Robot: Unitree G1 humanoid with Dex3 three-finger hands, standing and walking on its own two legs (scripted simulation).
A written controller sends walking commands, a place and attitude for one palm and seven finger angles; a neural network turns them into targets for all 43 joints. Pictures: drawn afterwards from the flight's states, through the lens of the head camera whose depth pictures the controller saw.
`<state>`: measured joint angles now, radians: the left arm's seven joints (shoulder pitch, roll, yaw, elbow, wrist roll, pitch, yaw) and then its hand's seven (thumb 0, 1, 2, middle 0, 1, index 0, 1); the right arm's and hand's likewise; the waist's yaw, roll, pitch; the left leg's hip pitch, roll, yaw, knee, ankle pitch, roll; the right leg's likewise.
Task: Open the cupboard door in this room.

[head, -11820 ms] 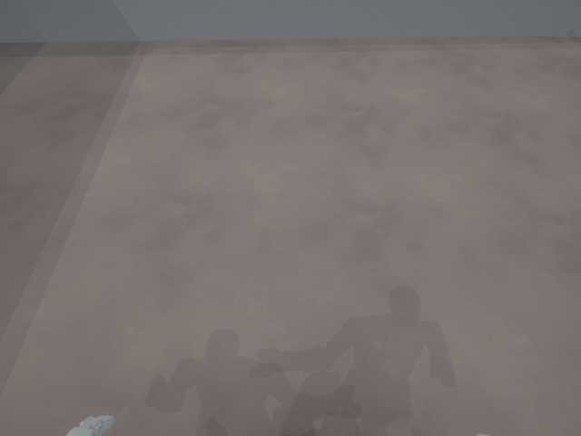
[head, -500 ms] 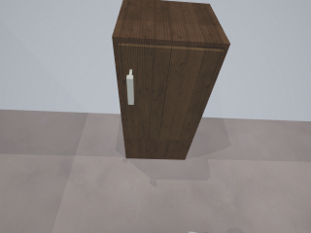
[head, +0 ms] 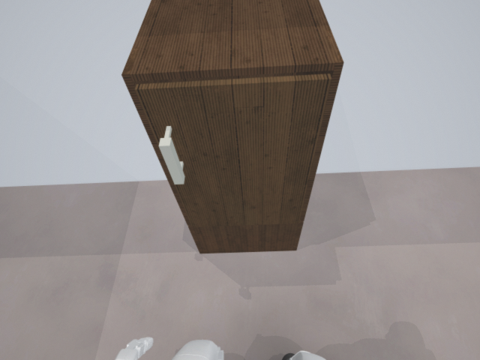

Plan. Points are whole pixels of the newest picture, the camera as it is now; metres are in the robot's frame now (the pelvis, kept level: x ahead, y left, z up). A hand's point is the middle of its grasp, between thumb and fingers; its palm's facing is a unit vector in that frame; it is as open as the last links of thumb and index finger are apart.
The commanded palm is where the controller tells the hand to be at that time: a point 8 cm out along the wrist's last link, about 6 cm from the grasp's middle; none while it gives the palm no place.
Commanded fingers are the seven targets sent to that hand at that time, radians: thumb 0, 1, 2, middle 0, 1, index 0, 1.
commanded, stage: come to a stop and stand still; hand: left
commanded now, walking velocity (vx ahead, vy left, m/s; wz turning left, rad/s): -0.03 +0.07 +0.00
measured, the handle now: (174, 155) +0.54 +0.19 -0.04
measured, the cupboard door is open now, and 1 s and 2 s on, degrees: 0 0 0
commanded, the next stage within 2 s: look again from close up in 1.12 s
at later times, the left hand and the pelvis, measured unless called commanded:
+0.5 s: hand out of the picture -0.05 +0.26 -0.17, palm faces +0.04 -0.97 -0.23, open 7.4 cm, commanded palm none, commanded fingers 0.00 0.90 0.90 -0.20 -0.30 -0.20 -0.30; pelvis -0.04 +0.06 +0.01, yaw +0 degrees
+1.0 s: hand out of the picture -0.06 +0.20 -0.17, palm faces +0.01 -0.98 -0.18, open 7.3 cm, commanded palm none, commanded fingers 0.00 0.90 0.90 -0.20 -0.30 -0.20 -0.30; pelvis -0.06 +0.03 +0.01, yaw -1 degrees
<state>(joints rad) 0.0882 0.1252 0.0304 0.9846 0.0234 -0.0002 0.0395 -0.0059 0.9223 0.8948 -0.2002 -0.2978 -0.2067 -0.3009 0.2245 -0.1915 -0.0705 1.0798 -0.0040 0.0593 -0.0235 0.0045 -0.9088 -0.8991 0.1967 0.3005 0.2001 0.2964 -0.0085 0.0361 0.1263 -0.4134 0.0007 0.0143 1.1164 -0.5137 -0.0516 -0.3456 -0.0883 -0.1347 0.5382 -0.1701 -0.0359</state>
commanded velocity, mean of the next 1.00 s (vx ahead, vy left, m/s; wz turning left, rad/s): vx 0.00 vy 0.00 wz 0.00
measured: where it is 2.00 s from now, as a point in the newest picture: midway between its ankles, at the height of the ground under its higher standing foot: outside the picture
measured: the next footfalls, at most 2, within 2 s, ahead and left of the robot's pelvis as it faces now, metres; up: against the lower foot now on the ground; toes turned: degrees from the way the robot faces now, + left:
left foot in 0.24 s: +0.00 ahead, +0.16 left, +0.00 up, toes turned +1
right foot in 0.56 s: -0.05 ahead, -0.06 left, +0.00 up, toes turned -3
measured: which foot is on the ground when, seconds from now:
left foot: up 0.00-0.22, down 0.24-1.00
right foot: down 0.00-0.24, up 0.26-0.54, down 0.56-1.00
